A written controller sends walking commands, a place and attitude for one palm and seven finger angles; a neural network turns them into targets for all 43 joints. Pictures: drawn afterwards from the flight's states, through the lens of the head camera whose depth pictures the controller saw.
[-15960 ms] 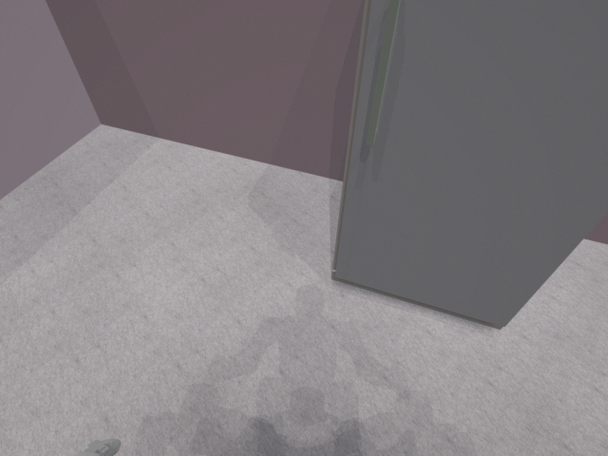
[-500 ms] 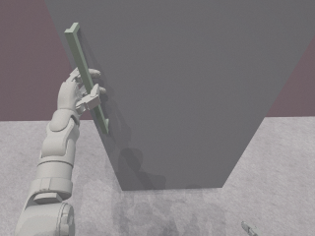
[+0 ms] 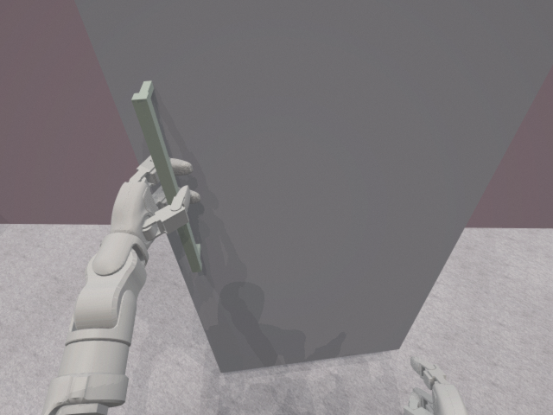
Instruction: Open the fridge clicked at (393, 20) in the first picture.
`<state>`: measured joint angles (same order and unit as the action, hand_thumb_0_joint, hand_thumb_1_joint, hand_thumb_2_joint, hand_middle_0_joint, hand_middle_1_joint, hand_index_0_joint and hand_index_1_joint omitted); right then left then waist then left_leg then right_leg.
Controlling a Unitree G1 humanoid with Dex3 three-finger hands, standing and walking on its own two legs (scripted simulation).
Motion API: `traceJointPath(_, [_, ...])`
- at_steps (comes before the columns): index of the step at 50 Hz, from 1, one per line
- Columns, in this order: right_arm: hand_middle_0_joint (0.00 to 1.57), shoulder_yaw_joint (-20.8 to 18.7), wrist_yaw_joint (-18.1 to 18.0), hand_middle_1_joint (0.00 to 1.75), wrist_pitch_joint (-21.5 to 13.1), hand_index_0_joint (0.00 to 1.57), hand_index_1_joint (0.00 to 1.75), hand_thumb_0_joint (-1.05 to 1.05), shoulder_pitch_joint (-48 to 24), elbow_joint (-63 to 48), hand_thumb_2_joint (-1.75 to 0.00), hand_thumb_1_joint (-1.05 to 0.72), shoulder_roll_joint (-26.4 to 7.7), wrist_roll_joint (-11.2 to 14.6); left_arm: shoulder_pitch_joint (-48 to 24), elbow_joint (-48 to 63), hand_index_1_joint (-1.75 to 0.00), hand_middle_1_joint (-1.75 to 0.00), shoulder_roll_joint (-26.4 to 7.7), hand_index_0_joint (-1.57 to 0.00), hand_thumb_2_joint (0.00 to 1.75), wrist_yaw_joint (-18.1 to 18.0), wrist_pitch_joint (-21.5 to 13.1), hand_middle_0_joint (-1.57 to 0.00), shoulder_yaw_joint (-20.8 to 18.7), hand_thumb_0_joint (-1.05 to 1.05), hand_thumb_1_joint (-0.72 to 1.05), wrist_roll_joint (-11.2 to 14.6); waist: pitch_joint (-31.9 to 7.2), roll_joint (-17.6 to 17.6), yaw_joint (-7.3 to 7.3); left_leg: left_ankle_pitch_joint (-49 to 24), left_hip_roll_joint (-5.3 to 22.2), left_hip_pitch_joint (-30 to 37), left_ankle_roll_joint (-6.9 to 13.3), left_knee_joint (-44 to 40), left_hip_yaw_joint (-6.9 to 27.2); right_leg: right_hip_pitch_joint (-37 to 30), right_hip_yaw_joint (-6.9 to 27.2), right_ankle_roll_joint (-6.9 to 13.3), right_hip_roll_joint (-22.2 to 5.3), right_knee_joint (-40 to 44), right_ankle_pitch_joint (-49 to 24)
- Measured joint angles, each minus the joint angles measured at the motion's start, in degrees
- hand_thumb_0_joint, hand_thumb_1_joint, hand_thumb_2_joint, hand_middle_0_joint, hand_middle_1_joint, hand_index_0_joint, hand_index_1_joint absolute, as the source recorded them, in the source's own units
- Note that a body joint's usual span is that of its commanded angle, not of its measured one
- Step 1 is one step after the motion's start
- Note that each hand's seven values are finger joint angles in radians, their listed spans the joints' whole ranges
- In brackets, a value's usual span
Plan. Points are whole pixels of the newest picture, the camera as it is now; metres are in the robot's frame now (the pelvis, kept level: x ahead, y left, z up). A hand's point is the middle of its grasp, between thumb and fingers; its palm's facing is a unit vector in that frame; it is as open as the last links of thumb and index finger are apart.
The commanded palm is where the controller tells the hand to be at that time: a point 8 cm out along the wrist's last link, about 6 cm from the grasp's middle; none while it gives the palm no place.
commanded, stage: walk backward, drawing the door open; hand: left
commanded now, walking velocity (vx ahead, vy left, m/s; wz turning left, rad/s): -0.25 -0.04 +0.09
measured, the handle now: (176, 194) +0.40 +0.18 +0.14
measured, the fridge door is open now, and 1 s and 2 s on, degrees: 9 38 64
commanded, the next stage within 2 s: stop walking and hold the door back in 1.88 s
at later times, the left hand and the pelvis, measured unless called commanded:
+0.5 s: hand (197, 297) +0.22 +0.11 +0.15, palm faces +0.12 -0.97 -0.21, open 6.2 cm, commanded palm +0.18 +0.15 +0.16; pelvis -0.08 -0.03 +0.00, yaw +3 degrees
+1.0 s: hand (270, 409) +0.11 +0.02 +0.15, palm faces +0.38 -0.90 -0.22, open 6.6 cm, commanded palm +0.06 +0.05 +0.16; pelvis -0.10 -0.19 -0.01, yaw +26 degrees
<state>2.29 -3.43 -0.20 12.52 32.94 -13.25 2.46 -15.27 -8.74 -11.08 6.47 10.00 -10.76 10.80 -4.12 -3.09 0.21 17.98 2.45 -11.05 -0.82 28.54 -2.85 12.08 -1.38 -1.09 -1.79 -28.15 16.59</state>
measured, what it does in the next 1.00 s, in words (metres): steps to the right, turning left: left foot, then right foot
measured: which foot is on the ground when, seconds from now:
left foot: down 0.00-0.60, up 0.62-0.70, down 0.72-0.94, up 0.96-1.00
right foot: down 0.00-0.74, up 0.76-0.90, down 0.92-1.00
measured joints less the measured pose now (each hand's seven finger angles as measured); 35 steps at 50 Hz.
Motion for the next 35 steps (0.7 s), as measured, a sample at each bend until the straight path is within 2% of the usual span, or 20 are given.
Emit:
traceJointPath(5, [0.21,-0.21,-1.61,0.3,0.79,0.2,0.3,0.02,-1.86,0.25,-0.9,-0.9,-0.46,-1.63,5.77,6.19,-1.37,-1.38,-1.24,-0.33,0.79,-5.93,-7.11,-0.4,5.27,-0.01,0.71,-5.02,2.05,-0.89,-0.59,-0.36,0.44,-1.25,0.06,1.15,0.7,-0.05,-0.66,-0.22,0.42,1.11,-1.34])
traceJointPath(8, [0.2,-0.63,-2.06,0.3,2.44,0.2,0.3,0.02,-2.95,0.33,-0.9,-0.9,-0.36,-2.26,8.43,9.72,-1.38,-1.39,-1.29,-0.34,0.79,-8.35,-9.81,-0.42,7.15,-0.02,0.69,-6.32,3.46,-0.34,-0.66,-1.87,-0.08,-1.5,0.26,-0.14,0.46,0.61,-0.42,-0.42,-0.05,1.61,-2.49])
traceJointPath(12, [0.2,-0.82,-2.07,0.3,4.22,0.2,0.3,0.02,-3.64,-0.75,-0.9,-0.9,0.25,-2.68,11.5,13.78,-1.37,-1.4,-1.53,-0.33,0.78,-10.15,-11.39,-0.44,8.6,-0.02,0.68,-7.17,4.99,0.3,-1.1,-3.85,-0.69,-1.52,0.47,-1.77,-0.03,1.44,0.08,-0.59,-0.6,1.76,-3.77])
traceJointPath(21, [0.2,0.3,-1.58,0.3,5.18,0.2,0.3,0.02,-3.07,-2.15,-0.9,-0.9,3.04,-2.82,16.55,19.94,-1.35,-1.4,-1.12,-0.3,0.75,-12.58,-11.39,-0.44,10.36,-0.03,0.69,-8.52,5.72,1.1,-2.47,-7.44,-1.18,-3.53,-0.23,-3.09,1.02,4.58,-0.8,0.32,-1.07,-0.43,-4.99])
traceJointPath(25, [0.21,0.42,-1.51,0.3,4.33,0.21,0.3,0.02,-2.79,-1.34,-0.9,-0.9,4.06,-2.85,18.28,22.99,-1.34,-1.4,-0.56,-0.28,0.74,-13.05,-11.13,-0.43,10.71,-0.03,0.7,-9.02,6.27,0.62,-2.96,-8.94,-0.83,-5.76,-1.27,-2.81,3.42,6.34,-1.46,1.25,0.22,-1.72,-4.97])
traceJointPath(28, [0.21,-0.01,-1.48,0.3,3.35,0.21,0.3,0.02,-2.77,-0.07,-0.9,-0.9,4.2,-2.83,19.95,25.71,-1.35,-1.4,0.08,-0.27,0.74,-13.05,-10.89,-0.43,11.04,-0.03,0.7,-9.29,6.91,-0.29,-2.57,-9.39,-0.02,-7.36,-1.46,-2.09,5.38,6.97,-3.16,2.82,1.23,-1.56,-5.55])
traceJointPath(31, [0.21,-0.8,-1.64,0.3,2.15,0.21,0.3,0.02,-2.64,1.28,-0.9,-0.9,4.02,-2.71,22.19,29.36,-1.35,-1.4,0.49,-0.27,0.74,-13.26,-9.86,-0.43,11.67,-0.03,0.7,-9.8,7.31,-0.39,-2.5,-5.43,0.57,-9.6,-0.04,1.39,6.48,7.49,-4.95,4.47,1.76,-1.95,-5.66])
traceJointPath(35, [0.21,-2.15,-2.39,0.3,-0.24,0.21,0.3,0.02,-1.11,2.28,-0.9,-0.9,2.68,-3.15,24.15,33.46,-1.31,-1.4,0.75,-0.26,0.73,-12.7,-8.3,-0.42,13.78,-0.04,0.69,-11.05,6.94,-0.64,-3.62,-1.08,0.04,-11.09,0.36,10.82,3.7,8.84,-8.85,5.8,1.2,-5.69,-3.49])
